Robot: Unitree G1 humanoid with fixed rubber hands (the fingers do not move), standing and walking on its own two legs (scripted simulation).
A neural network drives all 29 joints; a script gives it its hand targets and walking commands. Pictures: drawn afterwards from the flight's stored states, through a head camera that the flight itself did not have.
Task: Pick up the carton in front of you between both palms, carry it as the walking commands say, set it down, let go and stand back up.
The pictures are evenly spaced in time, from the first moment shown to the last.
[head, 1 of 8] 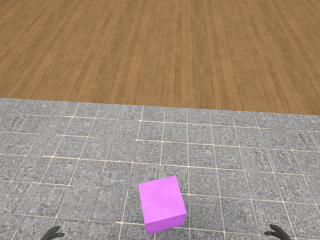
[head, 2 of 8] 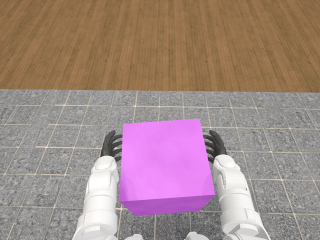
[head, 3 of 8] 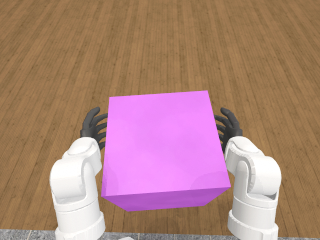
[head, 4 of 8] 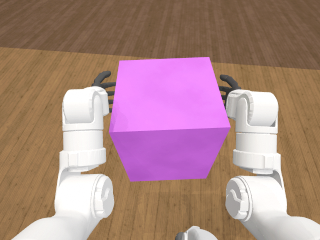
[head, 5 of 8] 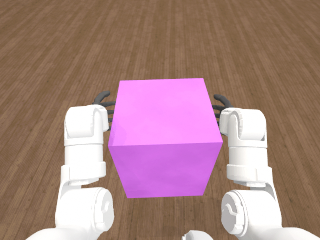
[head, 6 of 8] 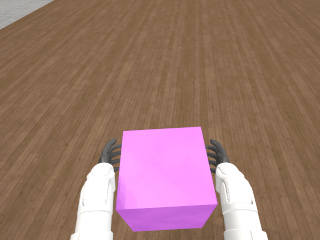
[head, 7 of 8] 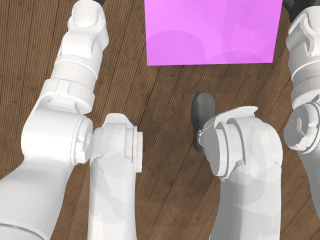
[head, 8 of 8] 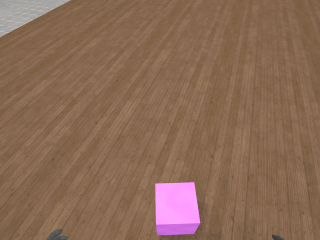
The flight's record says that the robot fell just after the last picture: no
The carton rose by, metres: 1.01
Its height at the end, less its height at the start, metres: +0.27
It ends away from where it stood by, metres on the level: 5.59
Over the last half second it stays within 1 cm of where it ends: yes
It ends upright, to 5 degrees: yes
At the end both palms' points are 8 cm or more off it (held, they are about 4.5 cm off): yes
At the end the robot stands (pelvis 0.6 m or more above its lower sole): yes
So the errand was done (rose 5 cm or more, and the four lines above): yes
